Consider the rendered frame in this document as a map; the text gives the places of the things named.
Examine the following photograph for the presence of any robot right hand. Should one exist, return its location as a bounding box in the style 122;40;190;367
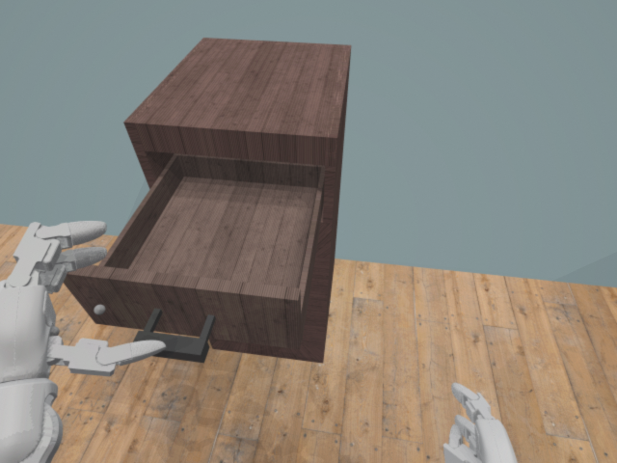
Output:
443;383;518;463

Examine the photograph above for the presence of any handle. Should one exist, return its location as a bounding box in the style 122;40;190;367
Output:
133;308;216;363

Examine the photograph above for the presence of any drawer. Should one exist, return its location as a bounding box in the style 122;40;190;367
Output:
64;153;325;349

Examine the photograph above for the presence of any left robot forearm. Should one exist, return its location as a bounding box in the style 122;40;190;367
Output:
0;378;63;463

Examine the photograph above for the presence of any robot left hand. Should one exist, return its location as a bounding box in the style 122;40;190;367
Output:
0;221;166;384

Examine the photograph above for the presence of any cabinet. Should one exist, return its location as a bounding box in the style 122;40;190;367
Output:
123;38;351;363

